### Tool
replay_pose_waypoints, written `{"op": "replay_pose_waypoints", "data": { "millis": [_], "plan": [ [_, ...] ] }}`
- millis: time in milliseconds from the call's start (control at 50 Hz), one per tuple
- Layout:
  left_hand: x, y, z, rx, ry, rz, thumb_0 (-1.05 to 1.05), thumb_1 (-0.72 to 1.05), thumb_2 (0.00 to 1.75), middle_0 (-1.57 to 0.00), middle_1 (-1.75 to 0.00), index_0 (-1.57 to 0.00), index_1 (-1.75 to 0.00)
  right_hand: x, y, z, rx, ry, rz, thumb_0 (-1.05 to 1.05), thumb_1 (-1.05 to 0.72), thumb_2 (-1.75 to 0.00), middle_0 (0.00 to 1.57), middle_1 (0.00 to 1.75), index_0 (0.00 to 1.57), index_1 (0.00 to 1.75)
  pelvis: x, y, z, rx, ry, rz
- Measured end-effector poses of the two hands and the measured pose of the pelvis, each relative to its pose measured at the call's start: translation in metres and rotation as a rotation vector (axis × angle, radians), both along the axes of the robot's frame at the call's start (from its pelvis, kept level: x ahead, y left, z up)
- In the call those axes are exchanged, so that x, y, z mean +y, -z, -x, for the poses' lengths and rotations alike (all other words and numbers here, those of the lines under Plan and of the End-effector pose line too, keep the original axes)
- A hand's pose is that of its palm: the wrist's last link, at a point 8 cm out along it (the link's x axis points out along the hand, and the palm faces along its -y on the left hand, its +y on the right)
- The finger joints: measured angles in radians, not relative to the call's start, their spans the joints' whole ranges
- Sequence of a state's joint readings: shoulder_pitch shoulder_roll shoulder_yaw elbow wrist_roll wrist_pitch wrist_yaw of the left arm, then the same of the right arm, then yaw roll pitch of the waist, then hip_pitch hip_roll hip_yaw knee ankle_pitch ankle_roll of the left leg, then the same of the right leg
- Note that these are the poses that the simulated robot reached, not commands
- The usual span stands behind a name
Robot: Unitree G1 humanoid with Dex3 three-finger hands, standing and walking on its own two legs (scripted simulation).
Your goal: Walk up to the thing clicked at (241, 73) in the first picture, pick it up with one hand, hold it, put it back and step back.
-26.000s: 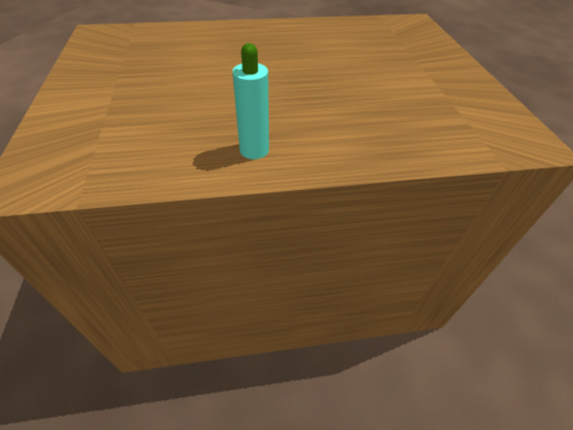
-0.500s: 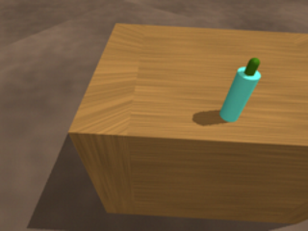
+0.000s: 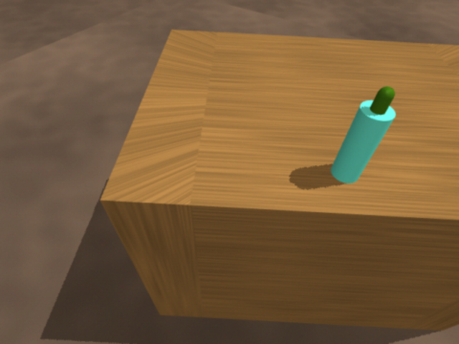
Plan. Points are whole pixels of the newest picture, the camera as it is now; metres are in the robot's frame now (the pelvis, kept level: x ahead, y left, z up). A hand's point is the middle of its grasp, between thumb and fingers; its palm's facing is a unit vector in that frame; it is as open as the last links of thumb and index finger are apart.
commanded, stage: home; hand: right
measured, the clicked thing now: (363, 136) +0.46 -0.23 +0.12
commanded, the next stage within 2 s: stand in 0.38 s
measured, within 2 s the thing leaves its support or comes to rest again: neither
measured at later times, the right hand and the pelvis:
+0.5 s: hand out of the picture +0.08 -0.25 -0.15, palm faces -0.03 +0.93 -0.36, open 17.5 cm; pelvis +0.01 +0.00 +0.00, yaw +0 degrees
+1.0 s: hand out of the picture +0.07 -0.25 -0.16, palm faces -0.02 +0.94 -0.35, open 8.4 cm; pelvis +0.00 +0.00 +0.00, yaw -1 degrees
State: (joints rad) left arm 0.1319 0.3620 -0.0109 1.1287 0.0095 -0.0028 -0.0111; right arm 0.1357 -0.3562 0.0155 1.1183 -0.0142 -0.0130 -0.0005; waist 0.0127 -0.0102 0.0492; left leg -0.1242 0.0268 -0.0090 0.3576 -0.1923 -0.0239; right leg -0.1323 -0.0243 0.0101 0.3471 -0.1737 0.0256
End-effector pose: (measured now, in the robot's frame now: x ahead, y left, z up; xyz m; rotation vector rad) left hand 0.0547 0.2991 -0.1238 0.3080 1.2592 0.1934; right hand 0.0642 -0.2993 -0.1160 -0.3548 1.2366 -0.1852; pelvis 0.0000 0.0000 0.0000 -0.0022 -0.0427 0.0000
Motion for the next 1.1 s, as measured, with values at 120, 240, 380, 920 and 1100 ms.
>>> {"op": "replay_pose_waypoints", "data": {
  "millis": [120, 240, 380, 920, 1100],
  "plan": [
    [0.001, -0.001, -0.006, 0.003, 0.001, -0.003, 0.01, 0.9, 0.9, -0.2, -0.31, -0.21, -0.3, 0.001, 0.0, -0.004, 0.002, 0.006, -0.001, -0.01, 0.55, -0.04, 0.05, 0.05, 0.05, 0.05, 0.001, 0.0, -0.004, 0.0, 0.0, 0.0],
    [0.001, -0.002, -0.012, -0.005, 0.001, -0.003, 0.01, 0.9, 0.9, -0.2, -0.31, -0.21, -0.3, 0.002, 0.001, -0.009, -0.002, 0.007, -0.001, -0.01, 0.55, -0.04, 0.05, 0.05, 0.05, 0.05, 0.002, -0.001, -0.007, -0.001, 0.001, 0.0],
    [0.001, -0.003, -0.017, -0.016, 0.006, -0.005, 0.01, 0.9, 0.9, -0.2, -0.31, -0.21, -0.3, 0.003, 0.0, -0.013, -0.013, 0.011, -0.004, -0.01, 0.55, -0.04, 0.05, 0.05, 0.05, 0.05, 0.002, -0.001, -0.008, -0.002, 0.003, -0.001],
    [-0.001, -0.003, -0.011, -0.011, 0.013, -0.006, 0.01, 0.9, 0.9, -0.2, -0.3, -0.21, -0.3, 0.0, 0.002, 0.003, 0.007, 0.036, -0.01, 0.0, -0.51, -0.81, 0.2, 0.29, 0.2, 0.29, 0.0, -0.001, -0.005, -0.006, 0.009, -0.001],
    [-0.001, -0.003, -0.011, -0.006, 0.014, -0.004, 0.01, 0.9, 0.9, -0.2, -0.3, -0.21, -0.3, 0.001, 0.002, 0.004, 0.011, 0.039, -0.013, 0.0, -0.83, -0.89, 0.2, 0.3, 0.2, 0.3, 0.0, -0.001, -0.005, -0.002, 0.012, -0.002]
  ]
}}
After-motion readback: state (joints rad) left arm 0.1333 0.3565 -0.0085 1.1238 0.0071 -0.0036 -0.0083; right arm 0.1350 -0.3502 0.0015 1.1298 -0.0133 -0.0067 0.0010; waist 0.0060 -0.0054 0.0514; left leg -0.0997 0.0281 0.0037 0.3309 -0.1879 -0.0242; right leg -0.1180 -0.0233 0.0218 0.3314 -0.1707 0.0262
